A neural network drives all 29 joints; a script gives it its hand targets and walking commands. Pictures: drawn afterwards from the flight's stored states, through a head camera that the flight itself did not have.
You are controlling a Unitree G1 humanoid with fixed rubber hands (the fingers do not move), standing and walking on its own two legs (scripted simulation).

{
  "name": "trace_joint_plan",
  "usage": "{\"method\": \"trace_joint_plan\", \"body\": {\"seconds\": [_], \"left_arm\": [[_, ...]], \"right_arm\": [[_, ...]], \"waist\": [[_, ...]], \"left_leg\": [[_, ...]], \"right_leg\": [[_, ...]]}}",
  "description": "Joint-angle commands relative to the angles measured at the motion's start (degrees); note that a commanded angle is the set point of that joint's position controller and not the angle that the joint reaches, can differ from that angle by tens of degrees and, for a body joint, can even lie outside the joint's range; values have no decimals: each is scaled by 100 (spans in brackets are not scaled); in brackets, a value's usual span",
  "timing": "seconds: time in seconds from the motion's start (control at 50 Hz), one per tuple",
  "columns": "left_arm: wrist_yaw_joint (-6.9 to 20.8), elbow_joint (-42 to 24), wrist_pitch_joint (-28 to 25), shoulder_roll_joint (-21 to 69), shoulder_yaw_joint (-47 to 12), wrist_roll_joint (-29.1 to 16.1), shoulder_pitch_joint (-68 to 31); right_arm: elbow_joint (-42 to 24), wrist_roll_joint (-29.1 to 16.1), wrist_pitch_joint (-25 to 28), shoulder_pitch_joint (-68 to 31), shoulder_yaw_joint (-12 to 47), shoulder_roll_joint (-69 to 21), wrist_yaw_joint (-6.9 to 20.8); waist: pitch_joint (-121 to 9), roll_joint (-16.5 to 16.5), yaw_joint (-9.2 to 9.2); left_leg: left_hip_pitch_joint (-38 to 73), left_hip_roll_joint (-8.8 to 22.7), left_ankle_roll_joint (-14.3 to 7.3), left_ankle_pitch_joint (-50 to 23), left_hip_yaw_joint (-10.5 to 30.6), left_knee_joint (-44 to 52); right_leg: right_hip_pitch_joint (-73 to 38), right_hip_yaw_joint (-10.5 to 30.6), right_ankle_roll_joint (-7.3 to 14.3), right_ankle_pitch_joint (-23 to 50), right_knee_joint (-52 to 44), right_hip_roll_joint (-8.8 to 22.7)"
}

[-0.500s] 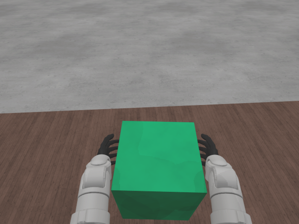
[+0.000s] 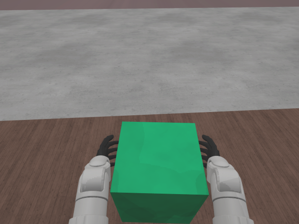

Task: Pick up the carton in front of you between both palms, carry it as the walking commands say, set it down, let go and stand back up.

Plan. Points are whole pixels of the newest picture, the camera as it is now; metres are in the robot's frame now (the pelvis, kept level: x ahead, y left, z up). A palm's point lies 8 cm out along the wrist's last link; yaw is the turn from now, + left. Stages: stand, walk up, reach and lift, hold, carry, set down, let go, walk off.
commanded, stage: hold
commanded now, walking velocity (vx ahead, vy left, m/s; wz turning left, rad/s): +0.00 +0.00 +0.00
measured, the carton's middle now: (157, 174) +0.28 +0.00 -0.02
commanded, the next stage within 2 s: carry in 0.52 s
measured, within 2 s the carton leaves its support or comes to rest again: neither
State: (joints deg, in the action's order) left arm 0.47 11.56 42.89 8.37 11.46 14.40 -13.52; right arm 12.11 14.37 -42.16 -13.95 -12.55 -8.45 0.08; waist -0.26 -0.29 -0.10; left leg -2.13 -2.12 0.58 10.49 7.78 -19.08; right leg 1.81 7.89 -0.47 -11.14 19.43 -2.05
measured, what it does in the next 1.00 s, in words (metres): walks ahead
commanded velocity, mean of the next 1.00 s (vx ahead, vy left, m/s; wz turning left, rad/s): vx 0.26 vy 0.00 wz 0.00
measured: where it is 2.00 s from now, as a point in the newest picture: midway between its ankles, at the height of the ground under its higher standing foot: (160, 166)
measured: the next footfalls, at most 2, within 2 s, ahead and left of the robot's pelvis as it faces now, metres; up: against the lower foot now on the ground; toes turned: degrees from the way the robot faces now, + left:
right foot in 1.16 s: +0.34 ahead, -0.13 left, +0.00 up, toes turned -10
left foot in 1.60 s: +0.70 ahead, +0.06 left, +0.00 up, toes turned +11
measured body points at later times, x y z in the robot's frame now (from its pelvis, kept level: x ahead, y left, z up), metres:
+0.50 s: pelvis -0.01 +0.00 +0.00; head -0.05 +0.00 +0.45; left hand +0.29 +0.15 +0.04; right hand +0.30 -0.15 +0.04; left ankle +0.01 +0.13 -0.75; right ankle +0.00 -0.13 -0.75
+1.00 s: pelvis +0.13 -0.01 -0.01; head +0.12 -0.01 +0.44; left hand +0.42 +0.14 +0.07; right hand +0.42 -0.16 +0.06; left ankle +0.08 +0.09 -0.75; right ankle +0.04 -0.11 -0.71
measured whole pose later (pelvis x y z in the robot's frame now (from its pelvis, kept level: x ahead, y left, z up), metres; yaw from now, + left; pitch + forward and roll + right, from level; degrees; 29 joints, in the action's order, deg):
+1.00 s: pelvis +0.13 -0.01 -0.01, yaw -2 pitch +6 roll +1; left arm -5.2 -16.0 66.4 6.9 8.5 5.3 -8.6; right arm -11.9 6.7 -64.8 -11.5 -6.0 -8.3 -5.4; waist -9.5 -0.1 -0.2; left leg -14.1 1.7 -1.0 19.6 -8.6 -28.1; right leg 20.3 -4.2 0.0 -30.1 48.1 2.5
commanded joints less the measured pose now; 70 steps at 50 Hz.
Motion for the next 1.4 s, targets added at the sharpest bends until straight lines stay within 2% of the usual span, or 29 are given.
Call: {"method": "trace_joint_plan", "body": {"seconds": [0.0,0.48,0.5,0.54,0.56,0.64,0.68,0.72,0.74,0.76,0.78,0.8,0.84,0.88,0.9,0.92,0.94,0.96,1.0,1.04,1.08,1.12,1.14,1.16,1.18,1.2,1.26,1.3,1.38], "left_arm": [[1236,-12,-50,4969,-2858,-1221,-2608],[1298,167,-109,5152,-2805,-1199,-3182],[1301,123,-83,5147,-2836,-1248,-3205],[1280,-98,-53,5160,-2997,-1379,-3272],[1260,-278,-24,5154,-3122,-1445,-3368],[1138,-864,311,5065,-3657,-1841,-3294],[1089,-1196,632,4964,-3947,-2101,-3299],[1053,-1413,985,4883,-4134,-2364,-3397],[1022,-1469,1159,4799,-4168,-2450,-3329],[980,-1541,1323,4693,-4197,-2519,-3149],[927,-1653,1469,4656,-4193,-2551,-2972],[883,-1881,1602,4624,-4188,-2585,-2956],[789,-2453,1873,4700,-4372,-2771,-2965],[755,-2823,2103,4768,-4497,-2890,-2724],[783,-3007,2221,4784,-4539,-2937,-2686],[842,-3187,2356,4846,-4620,-3088,-2814],[905,-3180,2438,4879,-4657,-3174,-2832],[954,-3151,2471,4968,-4671,-3237,-2737],[985,-3239,2516,4979,-4585,-3246,-2506],[942,-3404,2552,5026,-4593,-3223,-2356],[852,-3501,2599,4938,-4530,-3125,-2172],[780,-3474,2664,4807,-4415,-2977,-1928],[759,-3410,2700,4735,-4345,-2898,-1854],[734,-3334,2741,4627,-4267,-2817,-1720],[720,-3220,2752,4565,-4200,-2736,-1816],[713,-3313,2788,4614,-4205,-2790,-2020],[750,-3462,2793,5021,-4410,-2982,-2406],[826,-3492,2756,5189,-4538,-3115,-2471],[988,-3541,2720,5089,-4665,-3319,-2367]], "right_arm": [[84,-1250,-28,-2490,2918,-5003,1303],[257,-1238,32,-3078,2867,-5185,1359],[142,-1271,1,-3192,2924,-5167,1366],[4,-1370,-35,-3166,3052,-5194,1336],[-174,-1461,-68,-3230,3182,-5205,1309],[-725,-1777,-405,-3018,3661,-5095,1163],[-1095,-1967,-720,-2986,3941,-4929,1071],[-1449,-2201,-1071,-3129,4149,-4768,1012],[-1568,-2303,-1261,-3160,4221,-4716,981],[-1661,-2432,-1452,-3114,4307,-4757,950],[-1844,-2611,-1624,-3203,4443,-4806,945],[-2004,-2821,-1758,-3374,4564,-4884,963],[-2230,-3118,-1978,-3064,4682,-5034,966],[-2387,-3200,-2155,-2598,4646,-5078,934],[-2432,-3128,-2232,-2337,4592,-5044,898],[-2486,-2931,-2288,-2140,4510,-4947,845],[-2641,-2812,-2369,-2042,4478,-4906,791],[-2917,-2806,-2445,-2097,4542,-4898,755],[-3294,-2963,-2535,-2204,4652,-5182,756],[-3588,-3108,-2605,-2318,4729,-5144,791],[-3672,-3223,-2698,-2231,4761,-4981,841],[-3702,-3291,-2790,-2130,4780,-4797,886],[-3689,-3303,-2836,-2087,4771,-4672,903],[-3713,-3317,-2892,-2241,4744,-4510,926],[-3834,-3391,-2973,-2553,4789,-4496,949],[-3706,-3421,-3013,-2629,4815,-4546,980],[-3454,-3354,-2958,-2494,4692,-4847,1015],[-3336,-3205,-2873,-2297,4657,-5086,972],[-3153,-2824,-2720,-1834,4581,-5174,815]], "waist": [[-714,23,-15],[-1001,27,-4],[-1095,75,19],[-1100,88,12],[-992,91,31],[-1527,561,38],[-1510,821,36],[-1210,484,6],[-1148,-198,-40],[-1192,-1161,-99],[-992,-1607,-163],[-920,-1383,-195],[-1366,-786,-99],[-1986,-521,1],[-2140,187,125],[-2030,1550,175],[-1713,1772,212],[-1530,1143,224],[-1582,491,241],[-1632,743,176],[-1645,985,129],[-1855,696,13],[-2082,462,-21],[-2239,-407,-203],[-2082,-1746,-204],[-1880,-1222,-172],[-1841,-24,-104],[-1834,-248,-100],[-1588,-538,-98]], "left_leg": [[178,-341,53,-686,-390,264],[233,-319,51,-560,-414,154],[-538,638,-39,228,-234,-316],[-983,570,-131,2474,5,-71],[-1180,602,-186,3051,56,-58],[-910,999,-420,2301,308,30],[-987,1234,-592,2866,520,209],[-1684,1034,-470,2684,51,-194],[-2206,729,-267,2150,-513,-1016],[-3010,404,-62,1656,-1151,-2211],[-3770,322,13,1841,-1417,-2300],[-3912,375,-27,2088,-1360,-2052],[-2969,256,-66,1497,-1579,-1195],[-584,187,-93,494,-1742,-325],[558,920,-352,955,-560,230],[1547,2029,-970,64,1203,179],[1912,2466,-1455,-1248,1779,179],[2024,2604,-1584,-2030,1655,96],[2019,2463,-1252,-1598,963,218],[1423,2035,-836,-1567,41,289],[584,1715,-611,-1377,-759,260],[-554,1365,-354,-1362,-1512,-597],[-1257,1199,-219,-1283,-1822,-1304],[-2108,833,16,-269,-2074,-2695],[-3572,166,194,1572,-1826,-4120],[-4118,460,-32,1877,-1063,-4975],[-4151,1034,-193,1100,-811,-4831],[-3760,954,-112,761,-998,-4010],[-3809,675,-27,168,-1469,-2722]], "right_leg": [[59,-384,-69,688,-305,-335],[27,-422,-55,562,-224,-319],[625,-164,25,-232,253,623],[1128,-21,108,-2436,113,510],[1367,-60,124,-2921,193,471],[1541,-838,41,-1370,1233,269],[1692,-1109,38,-1598,1092,173],[1175,-868,113,-1745,491,420],[757,-158,282,-2003,63,902],[109,963,601,-2025,-405,1589],[-349,1632,967,-1186,-483,2006],[-473,1645,1156,-234,-411,2069],[-368,707,964,605,66,1801],[832,-554,497,192,852,1237],[1829,-1279,200,144,1933,820],[3456,-1663,-63,-531,3032,437],[4497,-1447,8,-2015,3323,311],[4871,-1243,91,-2468,3512,467],[4864,-1200,159,-2255,2908,604],[3939,-1497,102,-1160,2005,479],[2727,-1839,102,-501,1311,260],[682,-2370,162,293,682,-55],[-449,-2286,236,75,773,67],[-1130,-695,390,-1123,112,1063],[-1602,2050,1165,-1271,-711,2498],[-1506,2419,1562,-655,-711,2801],[-963,1029,1209,745,-580,2410],[-761,194,914,1136,-741,2109],[-974,-673,827,1911,-780,1752]]}}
